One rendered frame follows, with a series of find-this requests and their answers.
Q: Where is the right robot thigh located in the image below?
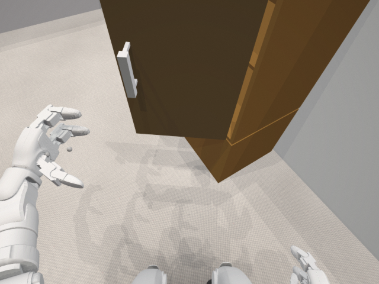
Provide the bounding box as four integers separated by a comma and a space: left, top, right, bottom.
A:
211, 266, 252, 284

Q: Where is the left robot forearm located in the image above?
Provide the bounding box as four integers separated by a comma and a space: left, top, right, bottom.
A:
0, 167, 42, 280

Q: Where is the cupboard door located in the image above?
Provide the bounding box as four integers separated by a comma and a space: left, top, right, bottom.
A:
99, 0, 268, 140

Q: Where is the robot thigh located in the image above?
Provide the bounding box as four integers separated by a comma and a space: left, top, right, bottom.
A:
132, 269, 167, 284
211, 266, 252, 284

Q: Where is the left robot thigh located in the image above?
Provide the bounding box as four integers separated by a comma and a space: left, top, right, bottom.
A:
132, 269, 167, 284

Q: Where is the robot left hand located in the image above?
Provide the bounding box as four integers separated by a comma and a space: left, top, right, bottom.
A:
11, 104, 90, 188

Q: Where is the robot right hand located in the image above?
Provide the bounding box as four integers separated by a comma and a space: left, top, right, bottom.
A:
290, 246, 330, 284

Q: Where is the robot left upper arm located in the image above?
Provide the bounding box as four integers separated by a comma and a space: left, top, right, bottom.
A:
0, 272, 44, 284

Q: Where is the handle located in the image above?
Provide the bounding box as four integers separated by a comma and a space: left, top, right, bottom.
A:
117, 42, 137, 98

